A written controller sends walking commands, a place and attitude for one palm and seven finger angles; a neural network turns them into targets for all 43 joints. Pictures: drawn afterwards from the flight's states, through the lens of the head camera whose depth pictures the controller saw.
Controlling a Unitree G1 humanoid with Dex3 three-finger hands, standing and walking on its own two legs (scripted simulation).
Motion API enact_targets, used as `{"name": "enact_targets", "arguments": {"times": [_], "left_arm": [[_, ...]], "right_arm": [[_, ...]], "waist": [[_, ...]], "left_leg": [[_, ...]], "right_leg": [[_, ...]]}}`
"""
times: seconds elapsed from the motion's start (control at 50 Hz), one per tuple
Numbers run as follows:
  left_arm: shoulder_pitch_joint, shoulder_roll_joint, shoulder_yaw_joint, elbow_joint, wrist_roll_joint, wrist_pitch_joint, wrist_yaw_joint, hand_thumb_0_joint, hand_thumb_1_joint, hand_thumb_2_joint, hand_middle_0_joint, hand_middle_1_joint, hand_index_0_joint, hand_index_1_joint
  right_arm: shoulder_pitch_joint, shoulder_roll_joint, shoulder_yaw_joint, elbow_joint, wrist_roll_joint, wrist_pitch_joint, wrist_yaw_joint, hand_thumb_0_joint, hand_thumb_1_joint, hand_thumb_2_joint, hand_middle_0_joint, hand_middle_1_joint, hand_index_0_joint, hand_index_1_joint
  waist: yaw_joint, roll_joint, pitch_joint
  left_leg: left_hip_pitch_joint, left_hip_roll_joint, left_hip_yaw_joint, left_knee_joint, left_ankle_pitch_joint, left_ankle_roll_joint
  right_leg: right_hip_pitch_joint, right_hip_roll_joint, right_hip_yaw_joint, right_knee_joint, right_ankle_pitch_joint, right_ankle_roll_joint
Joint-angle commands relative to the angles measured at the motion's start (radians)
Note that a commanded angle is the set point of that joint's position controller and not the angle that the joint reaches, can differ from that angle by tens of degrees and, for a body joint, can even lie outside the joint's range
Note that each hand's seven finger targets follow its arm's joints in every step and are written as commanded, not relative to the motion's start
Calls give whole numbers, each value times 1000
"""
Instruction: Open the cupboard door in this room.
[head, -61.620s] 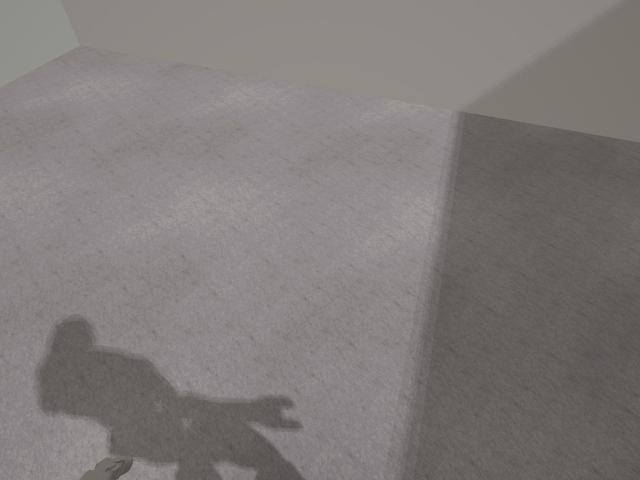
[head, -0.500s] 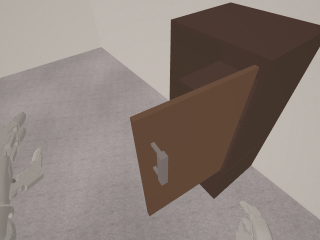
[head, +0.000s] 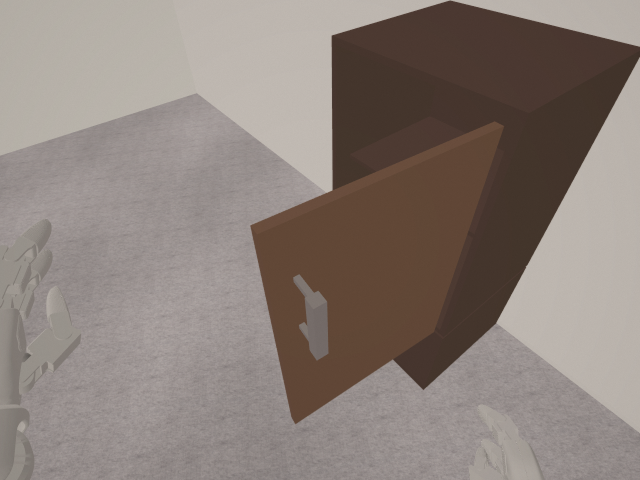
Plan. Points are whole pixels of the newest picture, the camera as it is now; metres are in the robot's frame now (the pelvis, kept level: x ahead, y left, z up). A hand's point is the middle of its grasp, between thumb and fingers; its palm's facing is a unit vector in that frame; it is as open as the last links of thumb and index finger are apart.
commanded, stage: step back with the hand held close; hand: left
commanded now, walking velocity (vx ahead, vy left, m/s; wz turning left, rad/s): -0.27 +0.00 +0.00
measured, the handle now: (309, 317) +0.33 +0.07 +0.00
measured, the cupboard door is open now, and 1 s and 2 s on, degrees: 85 85 85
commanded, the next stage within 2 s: stop stepping back and stand still in 1.52 s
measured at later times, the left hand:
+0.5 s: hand (18, 390) +0.14 +0.29 +0.15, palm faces +0.43 -0.75 -0.50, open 7.4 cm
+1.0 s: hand out of the picture +0.10 +0.29 +0.15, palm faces +0.47 -0.75 -0.48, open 7.4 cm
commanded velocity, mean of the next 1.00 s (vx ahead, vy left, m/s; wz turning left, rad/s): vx -0.31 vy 0.00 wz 0.00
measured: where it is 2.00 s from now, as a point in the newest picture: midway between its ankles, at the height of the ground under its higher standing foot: outside the picture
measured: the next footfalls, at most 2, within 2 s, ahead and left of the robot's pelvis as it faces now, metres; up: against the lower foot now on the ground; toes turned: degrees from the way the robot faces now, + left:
right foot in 1.28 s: -0.23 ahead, -0.09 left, +0.00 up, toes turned -1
left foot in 1.52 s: -0.15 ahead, +0.06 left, +0.00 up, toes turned -4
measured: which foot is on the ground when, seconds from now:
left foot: down 0.00-1.00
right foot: down 0.00-1.00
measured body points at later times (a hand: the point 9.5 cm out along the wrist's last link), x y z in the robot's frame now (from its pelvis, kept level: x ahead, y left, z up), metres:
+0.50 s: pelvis -0.06 +0.03 -0.01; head -0.05 +0.03 +0.43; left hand +0.11 +0.33 +0.18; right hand +0.11 -0.22 -0.09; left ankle -0.04 +0.11 -0.74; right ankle +0.04 -0.11 -0.74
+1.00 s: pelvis -0.11 +0.03 -0.03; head -0.08 +0.05 +0.42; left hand +0.06 +0.33 +0.18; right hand +0.06 -0.21 -0.11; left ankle -0.04 +0.11 -0.74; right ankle +0.04 -0.10 -0.74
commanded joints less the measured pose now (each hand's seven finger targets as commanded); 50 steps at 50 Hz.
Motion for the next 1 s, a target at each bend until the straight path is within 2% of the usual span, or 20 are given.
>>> {"name": "enact_targets", "arguments": {"times": [0.0,0.04,0.08,0.14,0.16,0.22,0.3,0.4,0.44,0.52,0.54,0.58,0.66,0.7,0.76,0.82,0.84,0.9,0.94,0.98], "left_arm": [[-31,211,145,-178,0,-95,22,0,900,900,-200,-300,-200,-300],[20,198,136,-195,-3,-100,20,0,900,900,-200,-300,-200,-300],[69,203,143,-232,-5,-107,27,0,900,900,-200,-300,-200,-300],[101,240,181,-294,-7,-107,38,0,900,900,-200,-300,-200,-300],[105,267,207,-304,-7,-107,45,0,900,900,-200,-300,-200,-300],[123,264,214,-329,-10,-108,50,0,900,900,-200,-300,-200,-300],[116,255,213,-314,-3,-111,57,0,900,900,-200,-300,-200,-300],[69,229,194,-307,20,-123,63,0,900,900,-200,-300,-200,-300],[49,220,188,-311,33,-128,69,0,900,900,-200,-300,-200,-300],[-2,229,196,-335,50,-146,75,0,900,900,-200,-300,-200,-300],[-3,237,204,-337,51,-151,77,0,900,900,-200,-300,-200,-300],[-9,249,213,-359,48,-160,80,0,900,900,-200,-300,-200,-300],[-4,248,229,-348,51,-176,84,0,900,900,-200,-300,-200,-300],[4,243,236,-357,52,-184,83,0,900,900,-200,-300,-200,-300],[8,253,252,-357,53,-194,76,0,900,900,-200,-300,-200,-300],[7,242,248,-331,52,-199,66,0,900,900,-200,-300,-200,-300],[-13,244,242,-334,50,-197,63,0,900,900,-200,-300,-200,-300],[-8,253,233,-328,33,-189,64,0,900,900,-200,-300,-200,-300],[7,259,234,-355,24,-189,67,0,900,900,-200,-300,-200,-300],[44,268,263,-380,25,-199,72,0,900,900,-200,-300,-200,-300]], "right_arm": [[-120,-118,-44,-185,-5,-20,-9,0,-900,-900,200,300,200,300],[-118,-122,-50,-192,-6,-8,-8,0,-900,-900,200,300,200,300],[-115,-129,-52,-200,-6,2,-10,0,-900,-900,200,300,200,300],[-117,-128,-64,-227,-1,20,-14,0,-900,-900,200,300,200,300],[-124,-130,-67,-224,-1,25,-18,0,-900,-900,200,300,200,300],[-123,-122,-72,-247,3,36,-20,0,-900,-900,200,300,200,300],[-118,-127,-75,-250,3,38,-28,0,-900,-900,200,300,200,300],[-100,-141,-77,-257,0,27,-29,0,-900,-900,200,300,200,300],[-87,-143,-78,-263,-5,23,-31,0,-900,-900,200,300,200,300],[-71,-146,-78,-267,-4,12,-29,0,-900,-900,200,300,200,300],[-65,-142,-78,-267,-5,9,-29,0,-900,-900,200,300,200,300],[-65,-140,-78,-264,-2,2,-29,0,-900,-900,200,300,200,300],[-68,-142,-76,-260,-5,-12,-29,0,-900,-900,200,300,200,300],[-56,-140,-78,-258,-2,-22,-24,0,-900,-900,200,300,200,300],[-67,-143,-84,-253,-3,-32,-20,0,-900,-900,200,300,200,300],[-54,-141,-89,-247,-1,-28,-13,0,-900,-900,200,300,200,300],[-51,-143,-90,-245,-2,-26,-9,0,-900,-900,200,300,200,300],[-55,-132,-88,-229,-2,-18,-2,0,-900,-900,200,300,200,300],[-58,-132,-86,-226,1,-12,3,0,-900,-900,200,300,200,300],[-68,-141,-90,-233,-2,-13,-6,0,-900,-900,200,300,200,300]], "waist": [[-57,-106,-42],[-60,-81,-108],[-58,-2,-181],[-55,-47,-247],[-50,-24,-256],[-52,-54,-234],[-54,-37,-171],[-61,0,-105],[-67,-26,-77],[-72,-34,-59],[-73,-62,-63],[-75,-50,-77],[-71,29,-57],[-69,34,-86],[-70,35,-87],[-76,-73,-63],[-80,-117,-55],[-85,-178,-69],[-87,-144,-101],[-83,-29,-123]], "left_leg": [[-151,7,-21,-10,150,27],[-146,12,-17,3,183,23],[-157,27,-26,-14,265,15],[-183,40,-36,-2,355,10],[-195,40,-42,-1,373,7],[-242,46,-55,2,357,5],[-330,65,-77,-32,247,21],[-530,90,-102,-81,-93,66],[-611,86,-115,-80,-251,80],[-671,83,-128,-42,-389,97],[-663,76,-123,-22,-386,95],[-630,66,-126,1,-377,91],[-715,100,-163,-65,-434,103],[-747,114,-173,-81,-427,108],[-766,105,-164,-58,-392,106],[-796,76,-134,26,-429,103],[-757,54,-122,70,-418,92],[-564,19,-92,172,-319,62],[-503,19,-102,158,-296,60],[-621,85,-176,7,-363,93]], "right_leg": [[-35,-99,151,-109,97,-9],[-21,-112,144,-84,139,-10],[36,-108,120,-16,248,-12],[75,-95,106,47,350,-3],[85,-100,100,65,374,-6],[59,-93,108,98,365,-3],[29,-79,115,129,273,8],[66,-66,137,176,105,17],[69,-66,153,181,23,15],[34,-77,186,166,-123,9],[19,-83,197,153,-138,7],[-12,-90,213,137,-151,-1],[27,-49,178,226,-142,12],[86,-28,165,290,-52,19],[101,-24,190,319,63,14],[64,-56,274,277,32,-1],[4,-79,310,221,-9,-12],[-195,-142,366,84,-140,-41],[-234,-134,334,87,-172,-37],[-110,-64,252,243,-110,-4]]}}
